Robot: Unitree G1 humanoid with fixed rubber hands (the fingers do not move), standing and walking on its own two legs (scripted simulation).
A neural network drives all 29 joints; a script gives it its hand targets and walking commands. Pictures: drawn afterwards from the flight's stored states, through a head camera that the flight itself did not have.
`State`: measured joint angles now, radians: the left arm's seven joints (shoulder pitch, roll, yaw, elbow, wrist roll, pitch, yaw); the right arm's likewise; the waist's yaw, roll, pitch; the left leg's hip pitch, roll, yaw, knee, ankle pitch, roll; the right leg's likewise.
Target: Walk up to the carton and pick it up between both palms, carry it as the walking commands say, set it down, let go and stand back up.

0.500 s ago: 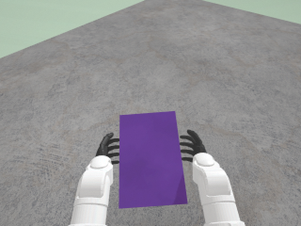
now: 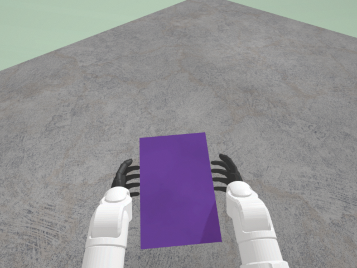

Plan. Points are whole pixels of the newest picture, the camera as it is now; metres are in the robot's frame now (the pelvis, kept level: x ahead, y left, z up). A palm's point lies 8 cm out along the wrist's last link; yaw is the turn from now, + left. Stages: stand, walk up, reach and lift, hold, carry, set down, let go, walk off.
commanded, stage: carry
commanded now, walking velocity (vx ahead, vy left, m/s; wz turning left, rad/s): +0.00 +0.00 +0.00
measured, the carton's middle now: (177, 192) +0.33 +0.01 -0.06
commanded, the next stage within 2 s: none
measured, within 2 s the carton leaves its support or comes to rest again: neither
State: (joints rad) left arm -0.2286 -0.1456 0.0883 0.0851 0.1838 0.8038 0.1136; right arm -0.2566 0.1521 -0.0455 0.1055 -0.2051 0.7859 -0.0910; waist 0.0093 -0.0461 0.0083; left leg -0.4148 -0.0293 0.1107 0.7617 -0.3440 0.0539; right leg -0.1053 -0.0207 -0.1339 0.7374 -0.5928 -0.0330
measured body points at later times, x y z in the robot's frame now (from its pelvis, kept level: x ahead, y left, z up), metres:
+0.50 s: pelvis +0.25 +0.00 +0.01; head +0.28 -0.01 +0.46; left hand +0.56 +0.13 +0.03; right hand +0.57 -0.12 +0.04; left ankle +0.21 +0.07 -0.70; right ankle +0.11 -0.08 -0.65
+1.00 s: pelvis +0.49 +0.00 +0.01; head +0.52 -0.02 +0.46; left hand +0.80 +0.12 +0.04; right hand +0.81 -0.14 +0.04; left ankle +0.39 +0.07 -0.70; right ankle +0.44 -0.09 -0.70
